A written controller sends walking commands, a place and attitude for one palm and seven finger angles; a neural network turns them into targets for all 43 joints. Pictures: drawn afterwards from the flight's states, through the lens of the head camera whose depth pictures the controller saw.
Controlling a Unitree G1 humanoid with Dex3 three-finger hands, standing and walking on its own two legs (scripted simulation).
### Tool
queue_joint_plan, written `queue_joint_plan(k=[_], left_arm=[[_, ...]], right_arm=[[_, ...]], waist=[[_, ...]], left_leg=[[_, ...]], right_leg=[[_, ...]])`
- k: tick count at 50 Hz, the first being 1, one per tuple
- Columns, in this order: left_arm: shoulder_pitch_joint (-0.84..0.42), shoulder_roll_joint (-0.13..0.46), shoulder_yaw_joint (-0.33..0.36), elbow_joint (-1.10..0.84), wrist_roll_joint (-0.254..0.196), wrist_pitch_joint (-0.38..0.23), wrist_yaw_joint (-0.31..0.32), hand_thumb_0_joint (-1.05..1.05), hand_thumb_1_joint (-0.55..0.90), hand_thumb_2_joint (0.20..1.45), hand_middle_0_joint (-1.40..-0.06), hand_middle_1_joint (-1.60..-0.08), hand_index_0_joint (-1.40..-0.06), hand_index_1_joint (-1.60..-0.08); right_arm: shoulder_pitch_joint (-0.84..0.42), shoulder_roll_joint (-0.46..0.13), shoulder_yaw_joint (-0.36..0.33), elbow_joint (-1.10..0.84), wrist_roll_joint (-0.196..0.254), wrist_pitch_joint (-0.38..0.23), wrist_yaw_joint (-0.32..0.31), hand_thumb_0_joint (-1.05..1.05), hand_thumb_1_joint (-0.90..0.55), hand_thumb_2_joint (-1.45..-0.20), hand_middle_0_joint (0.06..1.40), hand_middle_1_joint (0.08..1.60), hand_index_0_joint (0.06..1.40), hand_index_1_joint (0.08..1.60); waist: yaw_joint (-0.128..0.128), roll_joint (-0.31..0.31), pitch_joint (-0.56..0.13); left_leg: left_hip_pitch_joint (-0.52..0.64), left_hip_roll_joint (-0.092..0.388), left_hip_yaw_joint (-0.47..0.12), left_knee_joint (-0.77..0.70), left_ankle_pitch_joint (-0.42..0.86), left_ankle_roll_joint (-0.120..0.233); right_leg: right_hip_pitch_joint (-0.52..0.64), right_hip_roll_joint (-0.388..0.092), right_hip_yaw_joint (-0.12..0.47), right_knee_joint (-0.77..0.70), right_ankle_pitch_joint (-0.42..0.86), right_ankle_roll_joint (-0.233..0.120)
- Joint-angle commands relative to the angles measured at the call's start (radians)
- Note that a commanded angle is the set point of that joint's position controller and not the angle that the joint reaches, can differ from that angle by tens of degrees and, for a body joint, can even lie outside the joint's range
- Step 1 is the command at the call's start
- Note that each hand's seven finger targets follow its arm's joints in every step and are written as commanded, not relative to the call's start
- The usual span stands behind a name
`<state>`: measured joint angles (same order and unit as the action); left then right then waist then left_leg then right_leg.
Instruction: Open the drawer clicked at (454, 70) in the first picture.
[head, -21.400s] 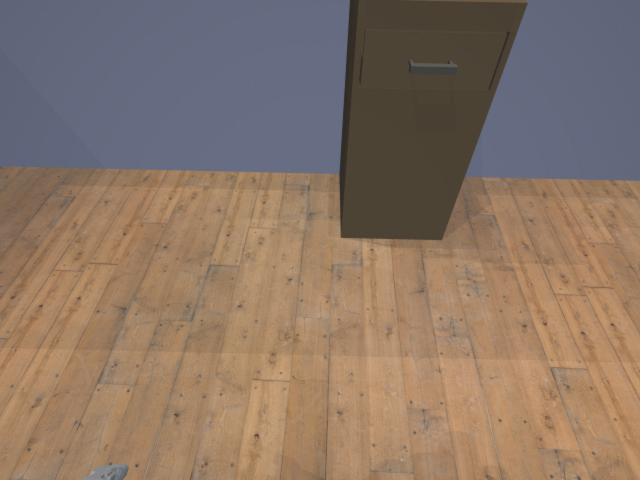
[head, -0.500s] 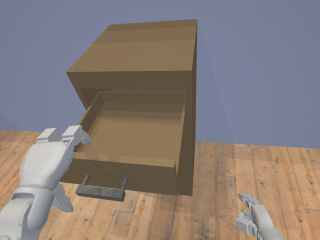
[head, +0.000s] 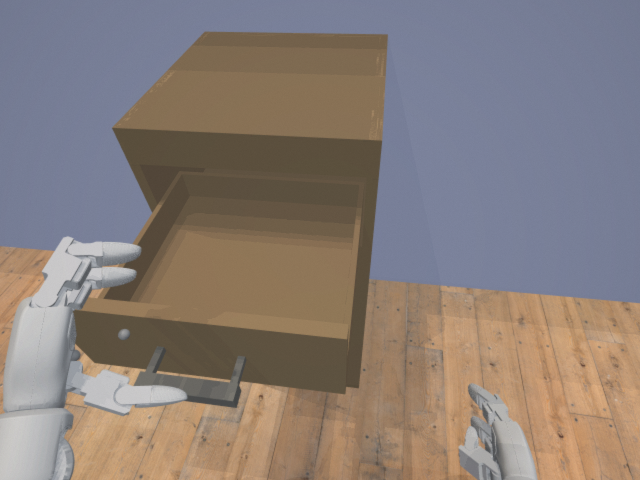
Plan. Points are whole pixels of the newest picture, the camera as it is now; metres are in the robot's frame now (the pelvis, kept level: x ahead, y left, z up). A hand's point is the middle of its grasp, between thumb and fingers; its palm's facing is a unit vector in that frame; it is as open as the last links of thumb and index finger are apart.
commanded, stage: draw the hand back to the body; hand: left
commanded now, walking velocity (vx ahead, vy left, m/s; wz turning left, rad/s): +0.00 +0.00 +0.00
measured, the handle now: (193, 374) +0.23 +0.21 -0.01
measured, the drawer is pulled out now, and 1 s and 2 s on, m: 0.30 0.30 0.30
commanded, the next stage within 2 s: step back with the hand held close in 0.80 s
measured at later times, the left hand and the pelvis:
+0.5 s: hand (92, 317) +0.21 +0.25 +0.17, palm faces +0.41 -0.81 -0.42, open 9.5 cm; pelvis +0.02 +0.01 +0.00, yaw +1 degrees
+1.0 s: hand (91, 313) +0.21 +0.25 +0.17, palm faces +0.43 -0.78 -0.45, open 7.4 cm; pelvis +0.02 +0.00 +0.00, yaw +1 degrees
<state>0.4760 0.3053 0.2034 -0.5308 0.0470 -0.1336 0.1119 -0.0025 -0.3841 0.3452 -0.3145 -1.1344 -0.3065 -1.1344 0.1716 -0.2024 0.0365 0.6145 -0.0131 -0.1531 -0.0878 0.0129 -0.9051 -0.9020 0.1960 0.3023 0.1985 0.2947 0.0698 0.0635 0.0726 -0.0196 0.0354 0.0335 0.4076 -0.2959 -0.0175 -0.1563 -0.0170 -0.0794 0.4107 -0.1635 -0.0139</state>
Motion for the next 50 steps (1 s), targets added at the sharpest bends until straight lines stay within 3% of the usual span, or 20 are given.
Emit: queue_joint_plan(k=[1, 5, 6, 9, 10, 14, 20, 23, 25, 29, 30, 32, 41, 43, 45, 46, 47, 49, 50], left_arm=[[-0.099, 0.154, 0.137, -0.191, -0.058, -0.085, 0.033, 0.000, -0.115, 0.465, -0.273, -0.952, -0.273, -0.952], [-0.087, 0.154, 0.145, -0.212, -0.062, -0.096, 0.023, 0.000, 0.025, 0.525, -0.262, -0.863, -0.262, -0.863], [-0.061, 0.149, 0.146, -0.210, -0.067, -0.098, 0.021, 0.000, 0.060, 0.540, -0.260, -0.840, -0.260, -0.840], [-0.031, 0.148, 0.153, -0.224, -0.069, -0.098, 0.015, 0.000, 0.165, 0.585, -0.252, -0.772, -0.252, -0.772], [-0.020, 0.146, 0.156, -0.209, -0.071, -0.094, 0.014, 0.000, 0.200, 0.600, -0.250, -0.750, -0.250, -0.750], [-0.002, 0.160, 0.184, -0.211, -0.076, -0.093, 0.018, 0.000, 0.340, 0.660, -0.240, -0.660, -0.240, -0.660], [-0.019, 0.165, 0.196, -0.213, -0.076, -0.087, 0.021, 0.000, 0.550, 0.750, -0.225, -0.525, -0.225, -0.525], [-0.001, 0.167, 0.207, -0.193, -0.080, -0.082, 0.025, 0.000, 0.655, 0.795, -0.218, -0.458, -0.218, -0.458], [-0.017, 0.174, 0.214, -0.204, -0.079, -0.079, 0.025, 0.000, 0.725, 0.825, -0.213, -0.413, -0.213, -0.413], [-0.012, 0.165, 0.200, -0.201, -0.081, -0.074, 0.026, 0.000, 0.865, 0.885, -0.202, -0.322, -0.202, -0.322], [-0.022, 0.164, 0.196, -0.201, -0.078, -0.072, 0.025, 0.000, 0.900, 0.900, -0.200, -0.300, -0.200, -0.300], [-0.004, 0.164, 0.201, -0.192, -0.081, -0.071, 0.028, 0.000, 0.900, 0.900, -0.200, -0.300, -0.200, -0.300], [-0.008, 0.172, 0.207, -0.206, -0.082, -0.070, 0.032, 0.000, 0.900, 0.900, -0.200, -0.300, -0.200, -0.300], [0.010, 0.166, 0.206, -0.189, -0.084, -0.069, 0.032, 0.000, 0.900, 0.900, -0.200, -0.300, -0.200, -0.300], [-0.002, 0.171, 0.208, -0.195, -0.082, -0.071, 0.030, 0.000, 0.900, 0.900, -0.200, -0.300, -0.200, -0.300], [-0.135, 0.291, 0.350, -0.270, -0.084, -0.123, 0.039, 0.000, 0.900, 0.900, -0.200, -0.300, -0.200, -0.300], [-0.055, 0.207, 0.281, -0.188, -0.076, -0.127, 0.030, 0.000, 0.900, 0.900, -0.200, -0.300, -0.200, -0.300], [0.031, 0.181, 0.257, -0.170, -0.072, -0.129, 0.027, 0.000, 0.900, 0.900, -0.200, -0.300, -0.200, -0.300], [0.032, 0.196, 0.269, -0.219, -0.070, -0.138, 0.031, 0.000, 0.900, 0.900, -0.200, -0.300, -0.200, -0.300]], right_arm=[[-0.126, -0.095, -0.042, -0.146, -0.005, -0.093, -0.002, 0.000, -0.900, -0.900, 0.200, 0.300, 0.200, 0.300], [-0.127, -0.096, -0.047, -0.145, -0.003, -0.105, 0.009, 0.000, -0.900, -0.900, 0.200, 0.300, 0.200, 0.300], [-0.121, -0.095, -0.049, -0.146, -0.005, -0.107, 0.011, 0.000, -0.900, -0.900, 0.200, 0.300, 0.200, 0.300], [-0.116, -0.097, -0.055, -0.146, -0.002, -0.103, 0.019, 0.000, -0.900, -0.900, 0.200, 0.300, 0.200, 0.300], [-0.127, -0.097, -0.057, -0.144, 0.000, -0.103, 0.018, 0.000, -0.900, -0.900, 0.200, 0.300, 0.200, 0.300], [-0.112, -0.096, -0.064, -0.147, 0.004, -0.092, 0.015, 0.000, -0.900, -0.900, 0.200, 0.300, 0.200, 0.300], [-0.118, -0.098, -0.064, -0.146, 0.011, -0.084, 0.013, 0.000, -0.900, -0.900, 0.200, 0.300, 0.200, 0.300], [-0.110, -0.097, -0.066, -0.149, 0.012, -0.080, 0.012, 0.000, -0.900, -0.900, 0.200, 0.300, 0.200, 0.300], [-0.117, -0.098, -0.067, -0.148, 0.013, -0.078, 0.010, 0.000, -0.900, -0.900, 0.200, 0.300, 0.200, 0.300], [-0.110, -0.095, -0.063, -0.150, 0.011, -0.079, 0.011, 0.000, -0.900, -0.900, 0.200, 0.300, 0.200, 0.300], [-0.119, -0.100, -0.064, -0.146, 0.013, -0.079, 0.011, 0.000, -0.900, -0.900, 0.200, 0.300, 0.200, 0.300], [-0.111, -0.095, -0.063, -0.148, 0.012, -0.078, 0.010, 0.000, -0.900, -0.900, 0.200, 0.300, 0.200, 0.300], [-0.115, -0.091, -0.061, -0.150, 0.014, -0.076, 0.009, 0.000, -0.900, -0.900, 0.200, 0.300, 0.200, 0.300], [-0.114, -0.089, -0.062, -0.151, 0.016, -0.073, 0.010, 0.000, -0.900, -0.900, 0.200, 0.300, 0.200, 0.300], [-0.125, -0.095, -0.065, -0.148, 0.019, -0.072, 0.009, 0.000, -0.900, -0.900, 0.200, 0.300, 0.200, 0.300], [-0.075, -0.119, -0.061, -0.181, 0.023, -0.044, -0.002, 0.000, -0.900, -0.900, 0.200, 0.300, 0.200, 0.300], [-0.074, -0.102, -0.063, -0.163, 0.020, -0.030, -0.005, 0.000, -0.900, -0.900, 0.200, 0.300, 0.200, 0.300], [-0.080, -0.108, -0.066, -0.182, 0.020, -0.012, -0.002, 0.000, -0.900, -0.900, 0.200, 0.300, 0.200, 0.300], [-0.086, -0.114, -0.069, -0.189, 0.019, -0.009, -0.003, 0.000, -0.900, -0.900, 0.200, 0.300, 0.200, 0.300]], waist=[[-0.004, -0.009, -0.064], [0.001, 0.046, -0.088], [0.002, 0.016, -0.111], [0.002, 0.001, -0.136], [0.000, 0.014, -0.114], [0.000, -0.031, -0.146], [-0.005, 0.032, -0.136], [-0.002, -0.011, -0.147], [-0.005, 0.017, -0.146], [-0.005, -0.012, -0.152], [-0.008, 0.015, -0.140], [-0.005, -0.005, -0.148], [-0.004, 0.014, -0.146], [-0.004, -0.029, -0.152], [-0.007, -0.013, -0.141], [-0.067, -0.074, -0.016], [-0.078, -0.118, -0.055], [-0.079, -0.104, -0.125], [-0.076, -0.054, -0.164]], left_leg=[[-0.127, 0.003, -0.008, -0.085, 0.161, 0.029], [-0.129, 0.000, -0.011, -0.071, 0.213, 0.021], [-0.127, 0.003, -0.013, -0.068, 0.231, 0.022], [-0.126, 0.007, -0.012, -0.054, 0.297, 0.018], [-0.131, 0.008, -0.011, -0.052, 0.293, 0.016], [-0.124, 0.014, -0.012, -0.046, 0.328, 0.015], [-0.121, 0.011, -0.013, -0.043, 0.327, 0.007], [-0.125, 0.014, -0.019, -0.045, 0.343, 0.008], [-0.120, 0.013, -0.018, -0.043, 0.340, 0.006], [-0.123, 0.012, -0.022, -0.038, 0.349, 0.010], [-0.120, 0.012, -0.018, -0.037, 0.335, 0.010], [-0.129, 0.012, -0.021, -0.039, 0.328, 0.011], [-0.129, 0.011, -0.020, -0.037, 0.308, 0.012], [-0.136, 0.012, -0.020, -0.034, 0.306, 0.015], [-0.132, 0.011, -0.017, -0.027, 0.303, 0.017], [-0.198, 0.029, -0.044, -0.003, 0.201, 0.035], [-0.175, 0.023, -0.049, 0.018, 0.156, 0.042], [-0.156, 0.019, -0.035, 0.050, 0.178, 0.048], [-0.150, 0.022, -0.035, 0.057, 0.218, 0.046]], right_leg=[[0.106, -0.017, 0.030, -0.076, 0.018, -0.004], [0.125, -0.015, 0.030, -0.056, 0.070, -0.011], [0.137, -0.018, 0.025, -0.047, 0.093, -0.009], [0.147, -0.016, 0.022, -0.027, 0.154, -0.007], [0.131, -0.016, 0.022, -0.032, 0.154, -0.008], [0.137, -0.016, 0.017, -0.017, 0.184, -0.004], [0.111, -0.019, 0.016, -0.022, 0.165, -0.007], [0.120, -0.019, 0.009, -0.011, 0.177, -0.004], [0.109, -0.020, 0.011, -0.016, 0.171, -0.005], [0.112, -0.023, 0.005, -0.008, 0.186, -0.002], [0.100, -0.023, 0.012, -0.017, 0.173, -0.004], [0.110, -0.025, 0.006, -0.009, 0.172, -0.004], [0.100, -0.027, 0.009, -0.009, 0.159, -0.005], [0.107, -0.027, 0.008, -0.008, 0.170, -0.003], [0.094, -0.027, 0.016, -0.016, 0.169, -0.005], [-0.018, -0.080, 0.116, -0.054, 0.232, -0.008], [-0.033, -0.110, 0.120, -0.055, 0.226, -0.013], [-0.026, -0.134, 0.131, -0.040, 0.244, -0.017], [-0.014, -0.144, 0.129, -0.018, 0.275, -0.022]])
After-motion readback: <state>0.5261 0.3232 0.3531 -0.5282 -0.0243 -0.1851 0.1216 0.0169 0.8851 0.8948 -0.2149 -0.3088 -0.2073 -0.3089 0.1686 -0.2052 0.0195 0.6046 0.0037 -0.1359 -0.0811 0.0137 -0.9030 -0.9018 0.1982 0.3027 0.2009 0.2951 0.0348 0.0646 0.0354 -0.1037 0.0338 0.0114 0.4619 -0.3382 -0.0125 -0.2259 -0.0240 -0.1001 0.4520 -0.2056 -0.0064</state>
